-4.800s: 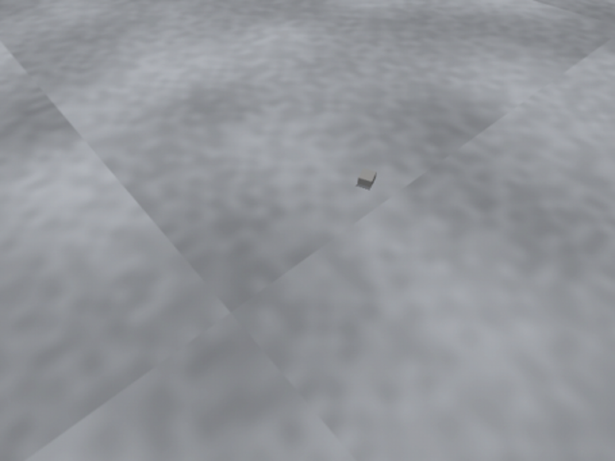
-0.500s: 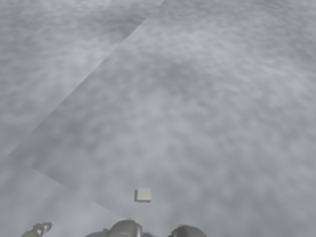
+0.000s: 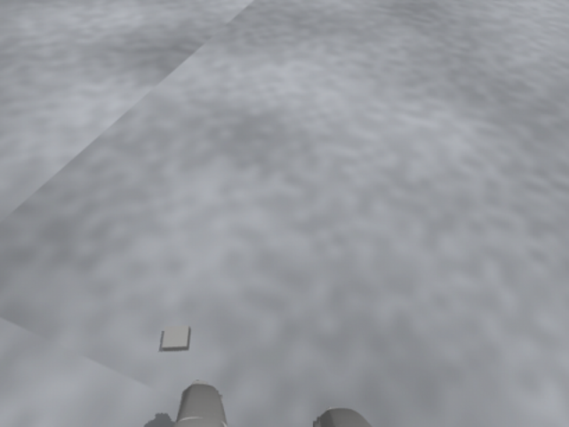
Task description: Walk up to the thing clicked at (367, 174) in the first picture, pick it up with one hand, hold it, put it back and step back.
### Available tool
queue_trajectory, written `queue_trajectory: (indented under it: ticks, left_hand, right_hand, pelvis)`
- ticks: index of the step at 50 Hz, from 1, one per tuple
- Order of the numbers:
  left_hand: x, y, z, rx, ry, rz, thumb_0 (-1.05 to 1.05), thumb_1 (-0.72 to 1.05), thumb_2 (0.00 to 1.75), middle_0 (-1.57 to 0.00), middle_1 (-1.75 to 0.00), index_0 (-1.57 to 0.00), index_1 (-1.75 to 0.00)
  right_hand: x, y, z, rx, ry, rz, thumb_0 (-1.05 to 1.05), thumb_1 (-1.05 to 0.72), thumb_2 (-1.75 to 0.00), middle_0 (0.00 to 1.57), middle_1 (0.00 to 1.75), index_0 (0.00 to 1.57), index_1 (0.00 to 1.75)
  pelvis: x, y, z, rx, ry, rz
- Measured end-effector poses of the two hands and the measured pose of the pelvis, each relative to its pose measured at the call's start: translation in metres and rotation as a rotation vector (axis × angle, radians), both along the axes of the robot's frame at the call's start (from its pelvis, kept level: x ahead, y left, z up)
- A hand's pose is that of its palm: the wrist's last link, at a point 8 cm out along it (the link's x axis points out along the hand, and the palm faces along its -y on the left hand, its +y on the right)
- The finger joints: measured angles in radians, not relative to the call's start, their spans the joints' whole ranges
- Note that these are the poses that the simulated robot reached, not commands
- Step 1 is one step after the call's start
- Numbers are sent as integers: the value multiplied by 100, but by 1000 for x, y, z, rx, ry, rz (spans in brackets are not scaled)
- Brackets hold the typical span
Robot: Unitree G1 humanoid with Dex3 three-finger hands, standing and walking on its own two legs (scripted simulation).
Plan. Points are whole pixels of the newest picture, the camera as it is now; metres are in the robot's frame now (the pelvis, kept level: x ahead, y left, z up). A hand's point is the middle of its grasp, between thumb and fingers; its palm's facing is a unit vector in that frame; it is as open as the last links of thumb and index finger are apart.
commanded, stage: walk up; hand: left
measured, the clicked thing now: (176, 338) +0.48 +0.31 -0.69
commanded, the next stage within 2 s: none
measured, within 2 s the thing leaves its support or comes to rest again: neither
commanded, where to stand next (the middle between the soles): +0.11 +0.06 m, yaw +4 degrees
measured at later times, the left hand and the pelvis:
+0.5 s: hand out of the picture -0.02 +0.29 -0.07, palm faces +0.13 -0.83 -0.54, open 7.4 cm; pelvis +0.01 -0.01 +0.04, yaw +8 degrees
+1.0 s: hand out of the picture +0.02 +0.33 -0.10, palm faces +0.07 -0.91 -0.41, open 7.4 cm; pelvis +0.00 +0.05 +0.05, yaw +7 degrees
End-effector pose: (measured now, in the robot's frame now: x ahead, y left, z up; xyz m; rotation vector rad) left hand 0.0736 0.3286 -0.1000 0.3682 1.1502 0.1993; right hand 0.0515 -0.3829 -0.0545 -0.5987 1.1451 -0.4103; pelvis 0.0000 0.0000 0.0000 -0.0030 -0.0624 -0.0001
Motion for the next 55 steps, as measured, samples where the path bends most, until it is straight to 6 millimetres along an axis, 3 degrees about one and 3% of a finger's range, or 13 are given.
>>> queue_trajectory:
  ticks: [4, 7, 13, 18, 24, 29, 33, 40, 46, 55]
  left_hand:
    - [-38, -41, 25, -11, 51, 60, 1, 90, 90, -20, -30, -20, -30]
    - [-58, -52, 46, 20, 68, 95, 1, 90, 90, -21, -30, -20, -30]
    - [-86, -43, 80, 142, 107, 161, 1, 90, 90, -21, -30, -21, -30]
    - [-97, -29, 94, 203, 107, 201, 1, 90, 90, -20, -30, -20, -30]
    - [-104, -13, 84, 180, 75, 225, 1, 90, 90, -20, -30, -20, -30]
    - [-109, 9, 51, 105, 77, 228, 1, 90, 90, -20, -30, -20, -30]
    - [-102, 18, 30, 44, 87, 227, 1, 90, 90, -20, -30, -20, -30]
    - [-76, 27, 27, -13, 49, 179, 1, 90, 90, -20, -30, -20, -30]
    - [-67, 36, 31, 18, 50, 149, 1, 90, 90, -20, -30, -20, -30]
    - [-49, 41, 45, 4, 48, 123, 1, 90, 90, -20, -30, -20, -30]
  right_hand:
    - [14, 3, -14, 136, -8, 9, 0, -91, -89, 20, 30, 20, 30]
    - [20, 14, -22, 234, 15, 41, 0, -91, -89, 20, 30, 20, 30]
    - [20, 32, -37, 355, 114, 76, 0, -91, -89, 21, 30, 20, 30]
    - [29, 41, -44, 379, 161, 101, 0, -91, -89, 21, 30, 20, 30]
    - [65, 63, -39, 356, 137, 173, 0, -91, -89, 21, 30, 20, 30]
    - [104, 95, -21, 315, 33, 244, 0, -91, -89, 20, 30, 20, 30]
    - [116, 117, -2, 289, -53, 268, 0, -91, -89, 20, 30, 20, 30]
    - [108, 135, 16, 273, -89, 241, 0, -91, -89, 21, 30, 20, 30]
    - [91, 136, -2, 298, -64, 187, 0, -90, -89, 21, 30, 20, 30]
    - [52, 154, -14, 362, 49, 122, 0, -91, -89, 21, 30, 20, 30]
  pelvis:
    - [1, -17, 23, 2, 8, 5]
    - [3, -28, 38, 10, 13, 14]
    - [7, -39, 49, 14, 25, 50]
    - [9, -36, 49, 15, 28, 91]
    - [8, -18, 45, 12, 21, 136]
    - [4, 6, 36, 16, 17, 164]
    - [1, 25, 35, 14, 6, 154]
    - [-1, 41, 45, -8, 17, 142]
    - [-4, 45, 41, -26, 8, 117]
    - [1, 54, 53, -16, 12, 107]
